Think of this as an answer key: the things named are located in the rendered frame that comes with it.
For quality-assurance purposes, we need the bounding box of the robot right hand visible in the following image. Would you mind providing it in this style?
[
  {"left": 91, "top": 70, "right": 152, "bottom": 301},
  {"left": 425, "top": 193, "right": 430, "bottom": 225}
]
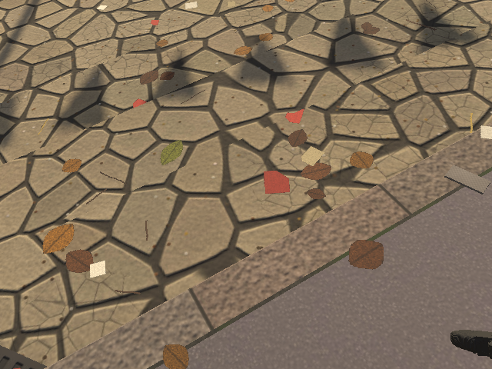
[{"left": 450, "top": 330, "right": 492, "bottom": 359}]

